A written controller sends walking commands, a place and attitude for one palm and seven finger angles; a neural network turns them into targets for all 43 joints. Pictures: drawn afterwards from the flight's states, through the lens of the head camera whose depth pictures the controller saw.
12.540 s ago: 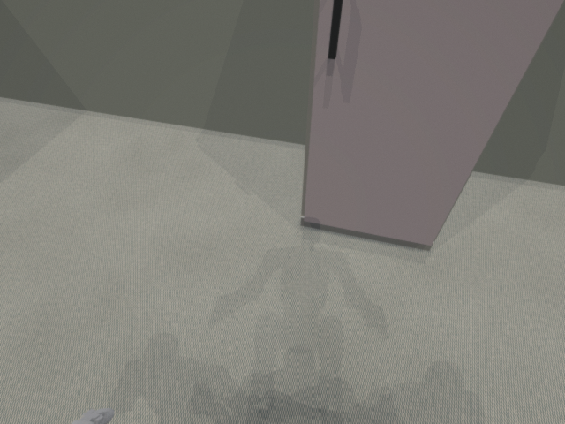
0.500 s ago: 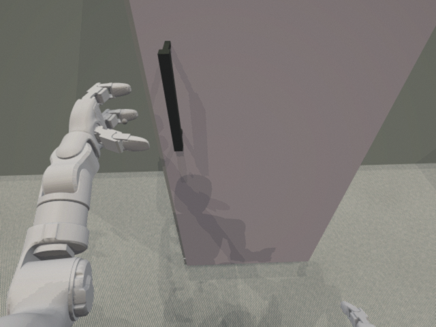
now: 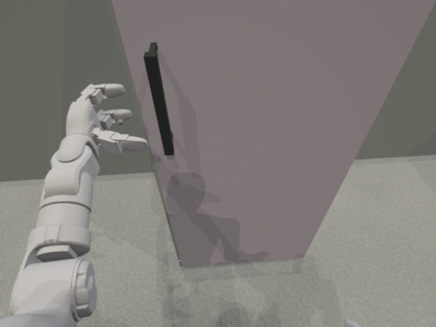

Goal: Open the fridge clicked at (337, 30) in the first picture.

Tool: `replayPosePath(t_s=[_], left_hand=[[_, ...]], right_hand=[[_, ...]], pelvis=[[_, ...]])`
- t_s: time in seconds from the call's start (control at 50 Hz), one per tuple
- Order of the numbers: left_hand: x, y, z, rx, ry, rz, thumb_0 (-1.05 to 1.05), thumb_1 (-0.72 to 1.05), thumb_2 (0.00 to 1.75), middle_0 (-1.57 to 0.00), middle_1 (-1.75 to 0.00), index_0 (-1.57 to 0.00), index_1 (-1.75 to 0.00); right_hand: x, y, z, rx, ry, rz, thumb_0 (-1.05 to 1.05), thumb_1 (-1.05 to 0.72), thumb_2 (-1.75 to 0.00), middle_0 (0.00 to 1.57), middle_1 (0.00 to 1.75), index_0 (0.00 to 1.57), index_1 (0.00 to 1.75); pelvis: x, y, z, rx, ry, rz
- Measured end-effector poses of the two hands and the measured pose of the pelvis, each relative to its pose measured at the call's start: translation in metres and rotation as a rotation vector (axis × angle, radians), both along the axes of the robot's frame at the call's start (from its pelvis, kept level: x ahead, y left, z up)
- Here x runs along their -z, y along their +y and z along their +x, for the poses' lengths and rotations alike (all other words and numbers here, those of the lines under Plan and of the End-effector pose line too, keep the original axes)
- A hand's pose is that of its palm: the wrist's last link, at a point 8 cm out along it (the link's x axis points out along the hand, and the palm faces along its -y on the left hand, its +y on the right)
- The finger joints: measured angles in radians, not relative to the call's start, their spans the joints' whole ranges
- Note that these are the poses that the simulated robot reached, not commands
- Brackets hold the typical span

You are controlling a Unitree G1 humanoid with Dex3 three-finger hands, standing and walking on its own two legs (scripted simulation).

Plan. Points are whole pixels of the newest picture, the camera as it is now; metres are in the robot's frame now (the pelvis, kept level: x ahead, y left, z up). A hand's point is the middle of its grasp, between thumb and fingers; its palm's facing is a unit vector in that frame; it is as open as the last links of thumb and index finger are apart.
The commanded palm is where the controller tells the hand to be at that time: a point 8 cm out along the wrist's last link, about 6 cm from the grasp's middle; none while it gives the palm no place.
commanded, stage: move the hooked fingers beside the handle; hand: left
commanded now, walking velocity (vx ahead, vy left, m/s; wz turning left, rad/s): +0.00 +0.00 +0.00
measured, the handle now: (162, 104) +0.48 +0.12 +0.18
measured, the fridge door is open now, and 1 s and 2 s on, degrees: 0 0 0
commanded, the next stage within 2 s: feel for the door with the fingertips in 0.46 s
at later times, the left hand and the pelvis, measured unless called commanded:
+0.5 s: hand (123, 119) +0.42 +0.18 +0.20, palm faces +0.14 -0.99 +0.01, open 14.0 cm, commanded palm +0.39 +0.23 +0.19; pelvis -0.01 +0.00 +0.00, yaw +1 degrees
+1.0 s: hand (144, 121) +0.42 +0.14 +0.19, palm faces +0.12 -0.99 +0.03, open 14.0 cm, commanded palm +0.40 +0.20 +0.19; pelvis -0.01 +0.00 +0.00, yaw +1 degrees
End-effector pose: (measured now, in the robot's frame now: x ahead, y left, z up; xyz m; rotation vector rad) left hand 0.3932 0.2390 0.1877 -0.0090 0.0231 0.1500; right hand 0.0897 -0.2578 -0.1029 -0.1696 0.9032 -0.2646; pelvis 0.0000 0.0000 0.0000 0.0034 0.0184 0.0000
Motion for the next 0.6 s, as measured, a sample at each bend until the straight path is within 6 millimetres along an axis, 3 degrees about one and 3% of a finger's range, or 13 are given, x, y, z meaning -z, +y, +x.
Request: replayPosePath(t_s=[0.18,0.32,0.42,0.6], left_hand=[[-0.008,-0.002,-0.014,0.017,-0.013,0.006,-0.01,-0.50,0.30,-0.30,-1.20,-0.30,-1.20],[-0.006,-0.010,-0.010,0.017,0.023,-0.010,-0.01,-0.50,0.30,-0.30,-1.20,-0.30,-1.20],[-0.010,-0.011,-0.008,0.012,-0.003,-0.002,-0.01,-0.50,0.30,-0.30,-1.20,-0.30,-1.20],[-0.006,-0.010,-0.003,0.017,0.010,0.007,-0.01,-0.50,0.30,-0.30,-1.20,-0.30,-1.20]], right_hand=[[-0.007,0.002,0.029,-0.052,-0.061,-0.010,0.01,-0.90,-0.90,0.20,0.30,0.20,0.30],[-0.013,0.009,0.042,-0.087,-0.106,-0.005,0.01,-0.90,-0.90,0.20,0.30,0.20,0.30],[-0.012,0.010,0.036,-0.083,-0.105,0.005,0.01,-0.90,-0.90,0.20,0.30,0.20,0.30],[0.000,0.004,0.004,-0.046,-0.015,0.004,0.01,-0.90,-0.90,0.20,0.30,0.20,0.30]], pelvis=[[0.000,-0.001,-0.004,-0.024,-0.012,-0.003],[0.001,-0.002,-0.010,-0.032,-0.012,-0.003],[0.001,-0.003,-0.012,-0.027,-0.010,-0.003],[0.001,-0.002,-0.013,-0.027,-0.006,-0.005]])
